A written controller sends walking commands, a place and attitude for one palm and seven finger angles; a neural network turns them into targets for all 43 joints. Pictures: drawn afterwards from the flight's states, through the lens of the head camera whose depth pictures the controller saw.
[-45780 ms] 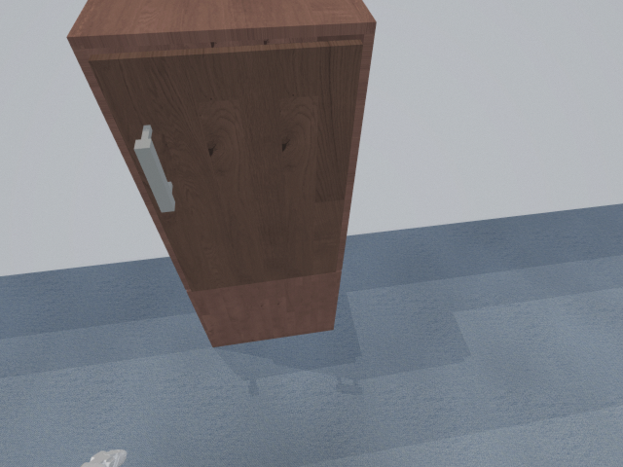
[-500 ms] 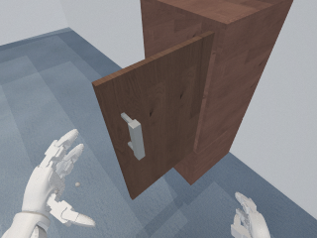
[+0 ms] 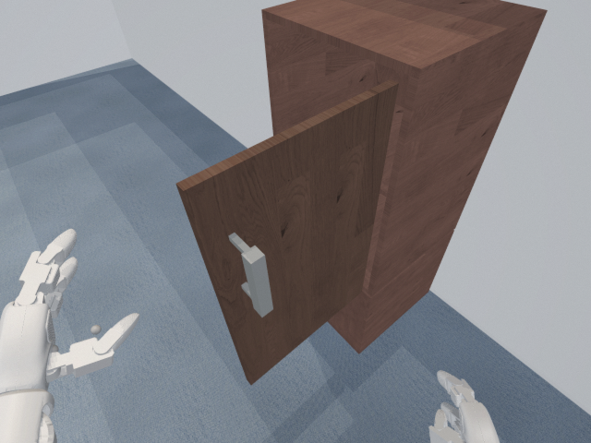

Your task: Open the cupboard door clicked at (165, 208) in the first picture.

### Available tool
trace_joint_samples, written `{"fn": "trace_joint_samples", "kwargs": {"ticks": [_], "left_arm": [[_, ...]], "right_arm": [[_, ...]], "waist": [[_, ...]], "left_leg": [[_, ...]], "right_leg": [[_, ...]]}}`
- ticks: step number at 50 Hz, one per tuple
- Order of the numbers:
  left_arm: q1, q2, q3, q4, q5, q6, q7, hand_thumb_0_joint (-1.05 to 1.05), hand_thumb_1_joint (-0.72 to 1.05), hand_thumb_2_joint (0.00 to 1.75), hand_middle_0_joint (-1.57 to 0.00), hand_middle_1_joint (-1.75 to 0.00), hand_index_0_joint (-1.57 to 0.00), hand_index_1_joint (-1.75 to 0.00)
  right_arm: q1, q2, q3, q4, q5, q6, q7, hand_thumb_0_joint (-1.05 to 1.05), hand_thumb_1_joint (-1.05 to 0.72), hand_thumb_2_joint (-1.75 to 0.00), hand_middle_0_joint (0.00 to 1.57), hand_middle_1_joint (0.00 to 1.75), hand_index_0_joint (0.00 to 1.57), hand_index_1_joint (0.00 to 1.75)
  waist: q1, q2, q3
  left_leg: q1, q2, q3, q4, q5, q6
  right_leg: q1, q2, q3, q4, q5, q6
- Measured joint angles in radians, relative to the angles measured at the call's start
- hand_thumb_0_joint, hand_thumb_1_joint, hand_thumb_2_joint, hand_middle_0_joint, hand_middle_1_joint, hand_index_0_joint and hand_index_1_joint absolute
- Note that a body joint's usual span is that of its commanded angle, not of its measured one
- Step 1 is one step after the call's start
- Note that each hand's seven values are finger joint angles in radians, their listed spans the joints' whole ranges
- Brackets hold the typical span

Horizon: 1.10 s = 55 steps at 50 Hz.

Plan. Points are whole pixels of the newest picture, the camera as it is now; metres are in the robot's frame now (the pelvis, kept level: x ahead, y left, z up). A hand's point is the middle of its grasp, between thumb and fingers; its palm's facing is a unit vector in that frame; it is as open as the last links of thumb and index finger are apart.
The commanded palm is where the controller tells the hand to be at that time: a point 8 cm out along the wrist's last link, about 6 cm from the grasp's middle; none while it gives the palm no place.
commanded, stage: draw the hand back to the body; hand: left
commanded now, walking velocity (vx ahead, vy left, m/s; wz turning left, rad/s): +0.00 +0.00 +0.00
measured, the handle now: (250, 275) +0.33 +0.11 +0.05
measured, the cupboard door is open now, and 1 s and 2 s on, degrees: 92 92 92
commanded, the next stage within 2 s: step back with the hand held close in 0.58 s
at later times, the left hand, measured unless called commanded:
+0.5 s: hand (77, 321) +0.19 +0.25 +0.15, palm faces +0.46 -0.80 -0.39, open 7.5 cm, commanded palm +0.14 +0.29 +0.16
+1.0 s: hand (61, 347) +0.16 +0.26 +0.14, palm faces +0.34 -0.79 -0.51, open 7.4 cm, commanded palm +0.11 +0.30 +0.17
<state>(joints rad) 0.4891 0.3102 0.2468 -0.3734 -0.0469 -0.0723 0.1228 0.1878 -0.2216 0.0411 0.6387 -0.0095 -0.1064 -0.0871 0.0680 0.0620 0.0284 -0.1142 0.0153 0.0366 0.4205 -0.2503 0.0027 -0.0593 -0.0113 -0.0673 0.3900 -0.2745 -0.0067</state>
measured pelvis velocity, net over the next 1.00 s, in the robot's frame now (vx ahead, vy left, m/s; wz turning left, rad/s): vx -0.04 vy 0.00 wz -0.01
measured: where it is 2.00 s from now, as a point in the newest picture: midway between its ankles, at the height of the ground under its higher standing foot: outside the picture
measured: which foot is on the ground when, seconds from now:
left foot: down 0.00-1.00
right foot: down 0.00-1.00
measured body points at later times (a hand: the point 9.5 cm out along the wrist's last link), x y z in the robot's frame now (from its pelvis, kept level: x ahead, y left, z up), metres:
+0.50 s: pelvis +0.00 -0.01 +0.00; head -0.01 -0.03 +0.45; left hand +0.16 +0.29 +0.17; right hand +0.19 -0.23 -0.09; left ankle -0.01 +0.12 -0.74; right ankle -0.04 -0.11 -0.74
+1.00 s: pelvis -0.04 +0.00 +0.00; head -0.01 -0.01 +0.45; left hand +0.14 +0.30 +0.17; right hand +0.15 -0.24 -0.09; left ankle -0.01 +0.12 -0.74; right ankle -0.04 -0.11 -0.74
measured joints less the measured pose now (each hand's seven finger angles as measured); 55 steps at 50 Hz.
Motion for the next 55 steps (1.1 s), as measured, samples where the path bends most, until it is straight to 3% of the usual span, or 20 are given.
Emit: {"fn": "trace_joint_samples", "kwargs": {"ticks": [13, 20, 37, 41, 44, 49, 55], "left_arm": [[-0.035, 0.025, 0.089, -0.003, -0.012, -0.005, 0.000, 0.01, 0.70, 0.82, -0.20, -0.30, -0.20, -0.30], [-0.041, 0.010, 0.082, 0.010, -0.014, -0.005, -0.003, 0.01, 0.84, 0.88, -0.20, -0.30, -0.21, -0.30], [-0.043, 0.019, 0.091, 0.008, -0.013, -0.021, -0.007, 0.02, 0.89, 0.90, -0.21, -0.30, -0.21, -0.30], [-0.022, 0.046, 0.142, -0.022, -0.013, -0.067, -0.009, 0.02, 0.89, 0.90, -0.21, -0.30, -0.21, -0.30], [0.024, 0.055, 0.142, -0.048, -0.012, -0.071, -0.011, 0.02, 0.89, 0.90, -0.21, -0.30, -0.21, -0.30], [0.077, 0.076, 0.122, -0.082, -0.011, -0.058, -0.012, 0.02, 0.89, 0.90, -0.21, -0.30, -0.21, -0.30], [0.083, 0.107, 0.144, -0.121, -0.009, -0.061, 0.007, 0.02, 0.89, 0.90, -0.21, -0.30, -0.21, -0.30]], "right_arm": [[-0.015, -0.004, -0.020, 0.004, 0.003, 0.029, 0.007, 0.01, -0.90, -0.90, 0.20, 0.30, 0.20, 0.30], [-0.015, -0.005, -0.024, 0.006, 0.004, 0.034, 0.010, 0.01, -0.90, -0.90, 0.20, 0.30, 0.20, 0.30], [-0.004, -0.003, -0.028, 0.017, 0.008, 0.023, 0.003, 0.01, -0.90, -0.90, 0.20, 0.30, 0.20, 0.30], [-0.021, -0.005, -0.024, -0.017, 0.010, 0.059, 0.009, 0.01, -0.90, -0.90, 0.20, 0.30, 0.20, 0.30], [-0.032, -0.012, -0.033, -0.044, 0.012, 0.085, 0.007, 0.01, -0.90, -0.90, 0.20, 0.30, 0.20, 0.30], [-0.036, -0.021, -0.051, -0.069, 0.020, 0.113, -0.005, 0.01, -0.90, -0.90, 0.20, 0.30, 0.20, 0.30], [-0.027, -0.015, -0.055, -0.082, 0.025, 0.118, -0.013, 0.01, -0.90, -0.90, 0.20, 0.30, 0.20, 0.30]], "waist": [[0.008, 0.006, -0.003], [0.007, 0.007, 0.003], [0.003, 0.008, 0.012], [-0.028, 0.008, -0.001], [-0.042, 0.008, -0.001], [-0.050, -0.004, 0.010], [-0.051, -0.032, 0.029]], "left_leg": [[0.031, 0.006, 0.002, -0.026, 0.007, -0.005], [0.034, 0.009, 0.002, -0.037, 0.017, -0.008], [0.027, 0.023, -0.005, -0.034, 0.032, -0.015], [-0.048, 0.028, -0.017, 0.005, 0.029, -0.014], [-0.089, 0.026, -0.009, 0.018, 0.034, -0.010], [-0.135, 0.016, 0.004, 0.031, 0.046, 0.002], [-0.181, 0.008, 0.011, 0.059, 0.060, 0.014]], "right_leg": [[0.032, 0.008, 0.003, -0.032, 0.010, -0.004], [0.033, 0.011, 0.002, -0.038, 0.019, -0.008], [0.035, 0.026, -0.004, -0.053, 0.040, -0.017], [-0.025, 0.030, -0.014, -0.040, 0.049, -0.016], [-0.071, 0.027, -0.007, -0.022, 0.054, -0.011], [-0.130, 0.014, 0.005, 0.013, 0.060, 0.000], [-0.182, 0.004, 0.011, 0.050, 0.071, 0.010]]}}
